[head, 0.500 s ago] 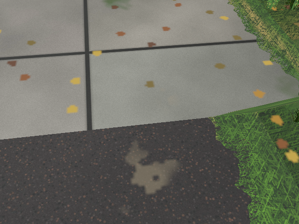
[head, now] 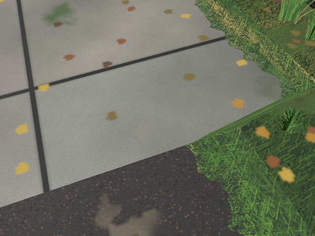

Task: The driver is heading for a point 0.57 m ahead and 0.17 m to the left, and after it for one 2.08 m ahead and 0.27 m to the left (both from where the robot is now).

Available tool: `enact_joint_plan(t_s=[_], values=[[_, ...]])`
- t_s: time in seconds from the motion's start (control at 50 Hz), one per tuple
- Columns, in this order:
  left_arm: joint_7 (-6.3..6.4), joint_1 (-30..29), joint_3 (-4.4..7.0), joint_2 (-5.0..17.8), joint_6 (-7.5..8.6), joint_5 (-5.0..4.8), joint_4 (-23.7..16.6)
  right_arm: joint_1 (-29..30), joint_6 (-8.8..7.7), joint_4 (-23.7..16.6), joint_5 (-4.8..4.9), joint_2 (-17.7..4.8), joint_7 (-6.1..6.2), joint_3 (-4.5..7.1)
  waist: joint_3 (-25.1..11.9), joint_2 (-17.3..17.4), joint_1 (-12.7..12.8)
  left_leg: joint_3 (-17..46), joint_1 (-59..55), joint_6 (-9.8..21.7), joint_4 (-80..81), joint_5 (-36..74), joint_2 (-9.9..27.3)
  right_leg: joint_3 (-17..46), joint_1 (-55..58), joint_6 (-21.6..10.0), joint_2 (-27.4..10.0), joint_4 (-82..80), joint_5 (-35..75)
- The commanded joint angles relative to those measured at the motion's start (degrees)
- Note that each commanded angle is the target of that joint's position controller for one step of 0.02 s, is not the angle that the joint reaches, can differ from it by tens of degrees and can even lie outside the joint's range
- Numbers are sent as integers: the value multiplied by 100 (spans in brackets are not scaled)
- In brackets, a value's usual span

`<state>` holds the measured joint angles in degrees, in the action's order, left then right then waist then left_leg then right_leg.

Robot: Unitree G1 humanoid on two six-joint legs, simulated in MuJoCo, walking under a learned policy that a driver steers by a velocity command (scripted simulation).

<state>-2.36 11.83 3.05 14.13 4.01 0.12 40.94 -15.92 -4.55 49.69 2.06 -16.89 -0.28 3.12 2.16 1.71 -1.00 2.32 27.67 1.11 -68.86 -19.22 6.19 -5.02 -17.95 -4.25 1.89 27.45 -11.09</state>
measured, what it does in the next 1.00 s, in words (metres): walks ahead, turning left: left foot, then right foot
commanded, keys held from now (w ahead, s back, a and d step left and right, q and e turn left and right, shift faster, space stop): w+q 0.64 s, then e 0.36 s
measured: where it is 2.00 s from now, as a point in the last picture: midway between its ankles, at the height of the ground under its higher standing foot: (133, 220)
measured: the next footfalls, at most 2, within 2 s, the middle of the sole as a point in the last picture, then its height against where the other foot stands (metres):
left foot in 0.42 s outside the picture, level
right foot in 0.88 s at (148, 187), level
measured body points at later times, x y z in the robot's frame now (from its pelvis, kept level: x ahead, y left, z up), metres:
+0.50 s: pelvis +0.27 +0.08 -0.02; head +0.31 +0.09 +0.43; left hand +0.27 +0.36 -0.14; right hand +0.49 -0.14 -0.12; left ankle +0.33 +0.16 -0.74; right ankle +0.12 -0.09 -0.63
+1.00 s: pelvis +0.51 +0.11 -0.01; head +0.55 +0.12 +0.44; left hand +0.58 +0.41 -0.11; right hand +0.71 -0.10 -0.13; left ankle +0.38 +0.19 -0.65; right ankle +0.65 +0.07 -0.74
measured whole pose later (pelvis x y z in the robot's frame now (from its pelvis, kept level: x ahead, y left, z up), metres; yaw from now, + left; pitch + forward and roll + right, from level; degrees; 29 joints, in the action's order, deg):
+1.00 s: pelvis +0.51 +0.11 -0.01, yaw +19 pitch +2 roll +0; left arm -1.6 7.4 2.5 15.2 3.7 0.1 40.7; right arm -12.6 -1.2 41.5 -0.3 -16.2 0.9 2.5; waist 2.4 0.7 0.0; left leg 3.9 23.8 -1.3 -67.6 -30.2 -4.1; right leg 1.2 -26.8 -3.3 3.8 28.7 -4.1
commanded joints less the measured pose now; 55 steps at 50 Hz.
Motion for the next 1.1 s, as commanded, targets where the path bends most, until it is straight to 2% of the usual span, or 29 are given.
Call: enact_joint_plan(t_s=[0.02, 0.1, 0.18, 0.3, 0.36, 0.4, 0.42, 0.44, 0.46, 0.48, 0.5, 0.52, 0.54, 0.6, 0.66, 0.7, 0.74, 0.78, 0.82, 0.86, 0.88, 0.9, 0.92, 0.94, 0.96, 0.98, 1.0, 1.04, 1.1], values=[[18, 36, 199, 564, 256, 49, -144, -413, 130, -181, -7, -367, 42, 143, -454, -593, -68, 352, 607, -42, 52, 695, 273, 1117, 764, -838, -1535, -1734, 1483], [155, 283, 236, 609, 299, 109, 143, 75, 162, -342, -38, -259, 67, 157, -98, -498, 40, 603, 1328, -133, 899, 1657, 132, 424, 1023, -697, -1476, -1937, 1850], [253, 358, 254, 735, 267, 71, 293, 656, 112, -526, -86, -115, -57, 99, 122, -449, 241, 288, 1372, -70, 2175, 2552, 20, -82, 1339, -522, -1471, -2079, 1735], [334, 790, 327, 929, 49, -44, 607, 1537, 96, -1087, -90, 7, -297, 9, 437, -362, 545, -312, 1808, 201, 3074, 1913, -79, -455, 2479, -451, -1860, -1645, 2528], [400, 595, 376, 1174, -71, -83, 563, 1247, 130, -1238, -66, -196, -368, 113, -3, -665, 212, -863, 818, 513, 3142, 1091, -571, -709, 2606, -260, -1843, -682, 5054], [440, 378, 387, 1311, -137, -127, 513, -37, 156, -1016, -44, -655, -314, 364, -742, -701, -556, -983, -1054, 861, 3499, 1082, -1025, -851, 2117, -47, -1629, 1152, 5747], [453, 377, 334, 1212, -86, -93, 434, -919, 205, -826, -64, -1106, -191, 563, -1232, -249, -975, -121, -2762, 1151, 3824, 1253, -667, -842, 872, 209, -1348, 2809, 4174], [327, 1001, 38, 217, 79, 118, 158, -843, 176, -838, -54, -1694, -129, 643, -1630, 1349, -215, 3026, -4751, 2218, 4115, 845, 885, -367, -1835, 577, -132, 4959, -1824], [225, 529, 48, 577, 353, -95, 55, -1069, 97, -980, -114, -1319, -148, 521, -2495, 788, -574, 4661, -5257, 2574, 5020, 263, 1335, 1039, -2565, 484, 100, 5668, -2319], [176, -92, 127, 865, 475, -300, -129, -883, 46, -955, -152, -973, -152, 437, -1704, 438, -680, 3786, -4787, 2187, 5158, 560, 1151, 1174, -3013, 323, -235, 5490, -1772], [197, -199, 98, 824, 526, -246, -170, -466, 22, -1023, -100, -774, -152, 378, -1140, -55, -394, 3015, -3882, 1938, 5149, 1043, 897, 1126, -2850, 246, -506, 4907, -1242], [242, -216, 132, 837, 511, -89, -105, -46, 25, -1126, -92, -591, -149, 318, -777, -280, -135, 2472, -3032, 1778, 5209, 1636, 666, 1060, -2482, 292, -681, 4410, -1014], [249, -92, 183, 901, 438, -11, -85, 185, 26, -1243, -153, -458, -122, 262, -659, -214, 67, 2138, -2476, 1730, 5349, 2061, 504, 1083, -2067, 345, -801, 4142, -842], [261, 11, 171, 727, 230, 72, -135, 224, 4, -1304, -143, -613, -50, 292, -473, -111, 252, 1646, -1645, 1723, 5578, 2753, 284, 898, -1717, 615, -816, 3397, -544], [276, -543, 85, 528, 171, 89, -295, 79, 35, -1239, -131, -758, 62, 319, -246, 69, 104, 1025, -1259, 1456, 5545, 3166, -54, 695, -1633, 799, -638, 2073, 513], [217, -833, 14, 388, 211, 92, -283, -95, 84, -1128, -146, -646, 111, 275, -318, 246, -117, 553, -1237, 1151, 5313, 3679, -285, 512, -1199, 771, -441, 1130, 1480], [137, -1043, 3, 400, 270, 42, -306, -387, 105, -967, -162, -599, 129, 230, -442, 346, -312, 574, -1475, 1009, 5212, 3555, -174, 466, -953, 670, -315, 672, 2239], [83, -1137, 32, 509, 285, 24, -334, -390, 111, -896, -194, -585, 130, 199, -447, 399, -338, 677, -1901, 936, 4979, 3565, 29, 539, -1033, 486, -305, 386, 2127], [27, -1042, 87, 659, 304, 38, -342, -267, 115, -863, -233, -617, 123, 201, -493, 409, -232, 785, -2280, 861, 4593, 3828, 246, 588, -1043, 250, -274, 260, 1633], [6, -410, 172, 823, 326, 74, -178, 30, 130, -894, -215, -635, 145, 203, -708, 365, 167, 647, -2428, 669, 3810, 4553, 115, 454, -386, 7, -87, -136, 1641], [21, 16, 258, 1099, 340, 104, -108, 38, 131, -963, -246, -611, 169, 194, -1042, 98, 330, 421, -2246, 436, 2915, 4239, -247, 726, 394, -190, -339, -142, 3097], [33, 353, 316, 1501, 324, 194, -178, -378, 96, -1097, -349, -430, 181, 124, -1731, -834, 200, 199, -1011, 70, 1151, 2180, -817, 2042, 2007, -922, -1369, 233, 5124], [35, 443, 256, 1318, 234, 159, -153, -997, 93, -1011, -348, -254, 142, 27, -2377, -1739, 68, 177, 298, -276, -242, -1833, -1267, 3642, 3127, -1816, -2359, 5, 5636], [51, 416, 228, 1095, 124, -12, -230, -769, 150, -1003, -265, -679, 93, 99, -2380, -1152, 237, 553, 593, -312, -677, -1776, -1020, 3884, 2883, -1713, -2187, -277, 3916], [86, 59, 213, 1017, 15, -68, -348, -244, 249, -1124, -163, -737, 100, 134, -1732, -742, 272, 480, 975, -355, -864, -1396, -848, 3526, 2273, -1480, -1956, -452, 2504], [121, -151, 177, 950, -87, -75, -419, 83, 347, -1189, -188, -713, 135, 140, -1235, -342, 260, 386, 1035, -363, -663, -1130, -724, 3231, 1481, -1275, -1755, -712, 1620], [161, -296, 172, 967, -161, -52, -476, 232, 438, -1256, -229, -686, 181, 159, -912, -251, 162, 381, 851, -354, -283, -892, -601, 3072, 763, -1127, -1592, -937, 1002], [197, -498, 208, 1009, -268, 30, -547, 126, 511, -1289, -254, -429, 240, 116, -652, -668, -49, 186, 247, -359, 778, -662, -634, 2629, -116, -890, -1074, -1182, 514], [290, -389, 292, 1116, -344, 21, -585, 62, 465, -1226, -275, -299, 296, 82, -1003, -908, -8, 152, -147, -455, 1617, -385, -751, 2509, -101, -918, -931, -1081, 704]])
